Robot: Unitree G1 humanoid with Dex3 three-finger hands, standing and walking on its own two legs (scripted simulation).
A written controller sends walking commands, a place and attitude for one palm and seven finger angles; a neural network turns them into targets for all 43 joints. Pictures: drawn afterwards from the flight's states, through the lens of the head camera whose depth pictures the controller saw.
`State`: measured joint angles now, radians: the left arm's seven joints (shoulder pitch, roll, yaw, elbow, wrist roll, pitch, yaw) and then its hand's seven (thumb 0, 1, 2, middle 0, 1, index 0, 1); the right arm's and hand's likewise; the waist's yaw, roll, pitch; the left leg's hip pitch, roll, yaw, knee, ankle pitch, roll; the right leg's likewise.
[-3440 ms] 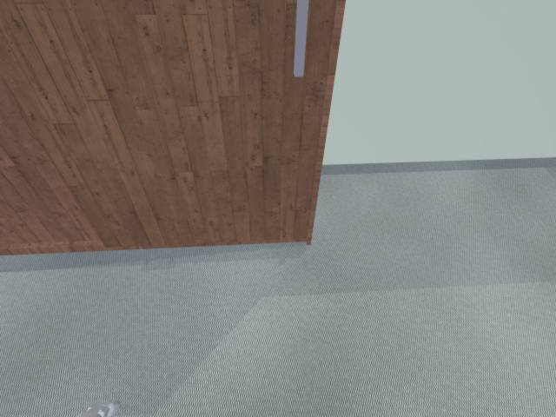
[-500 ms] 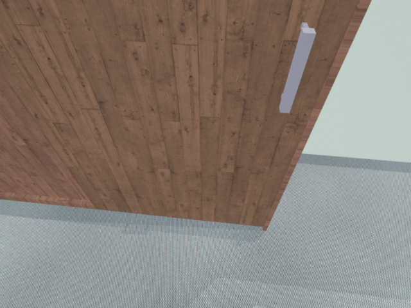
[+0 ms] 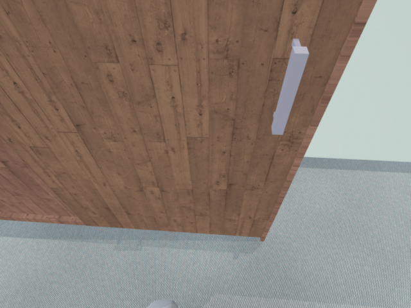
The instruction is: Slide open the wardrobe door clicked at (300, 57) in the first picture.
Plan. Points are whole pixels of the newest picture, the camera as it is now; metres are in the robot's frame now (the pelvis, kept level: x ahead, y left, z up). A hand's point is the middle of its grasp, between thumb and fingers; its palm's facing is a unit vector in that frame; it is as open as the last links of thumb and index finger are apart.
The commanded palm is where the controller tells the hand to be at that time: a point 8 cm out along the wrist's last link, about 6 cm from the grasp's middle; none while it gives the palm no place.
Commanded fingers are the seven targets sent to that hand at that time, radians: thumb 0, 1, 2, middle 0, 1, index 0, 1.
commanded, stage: come to a stop and stand still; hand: right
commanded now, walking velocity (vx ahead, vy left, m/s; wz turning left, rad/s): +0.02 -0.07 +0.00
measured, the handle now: (285, 90) +0.50 -0.14 +0.16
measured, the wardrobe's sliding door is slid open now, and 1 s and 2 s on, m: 0.00 0.00 0.00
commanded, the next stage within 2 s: look again from close up in 1.16 s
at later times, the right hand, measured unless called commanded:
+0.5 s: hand out of the picture -0.02 -0.16 -0.16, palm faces +0.12 +0.96 -0.25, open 7.3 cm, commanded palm none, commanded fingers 0.00 -0.90 -0.90 0.20 0.30 0.20 0.30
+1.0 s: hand out of the picture -0.02 -0.19 -0.17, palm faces +0.05 +0.98 -0.20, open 7.3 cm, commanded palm none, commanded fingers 0.00 -0.90 -0.90 0.20 0.30 0.20 0.30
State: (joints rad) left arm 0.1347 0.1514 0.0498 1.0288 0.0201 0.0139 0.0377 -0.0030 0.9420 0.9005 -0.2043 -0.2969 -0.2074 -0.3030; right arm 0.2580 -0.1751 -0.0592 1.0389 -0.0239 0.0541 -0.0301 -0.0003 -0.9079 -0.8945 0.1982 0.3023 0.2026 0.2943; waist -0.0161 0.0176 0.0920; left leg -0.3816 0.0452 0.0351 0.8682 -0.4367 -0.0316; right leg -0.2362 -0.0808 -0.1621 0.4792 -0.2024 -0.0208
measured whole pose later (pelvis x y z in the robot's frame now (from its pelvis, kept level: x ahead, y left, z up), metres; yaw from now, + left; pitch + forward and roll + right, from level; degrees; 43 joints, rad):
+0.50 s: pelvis -0.03 +0.03 +0.00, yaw -2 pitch +0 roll -2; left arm 0.25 0.21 0.06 1.04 0.02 0.06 -0.01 0.01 0.91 0.90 -0.20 -0.30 -0.20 -0.30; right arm 0.28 -0.17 -0.05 1.02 -0.04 0.01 -0.03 0.00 -0.91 -0.89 0.20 0.30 0.21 0.30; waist -0.04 0.00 0.04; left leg -0.27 0.08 0.08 0.45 -0.18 0.00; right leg -0.29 -0.04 -0.04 0.71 -0.39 0.04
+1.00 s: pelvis -0.03 -0.01 +0.00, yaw -1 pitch -1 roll +0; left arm 0.26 0.15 0.00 1.14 0.01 -0.01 0.03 0.01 0.93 0.90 -0.20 -0.30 -0.20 -0.30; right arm 0.24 -0.15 -0.01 1.14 -0.01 0.00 -0.04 0.01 -0.92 -0.89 0.20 0.30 0.20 0.29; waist 0.00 0.00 0.03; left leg -0.17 0.03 0.03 0.42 -0.22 -0.02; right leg -0.11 0.00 -0.08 0.39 -0.26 -0.01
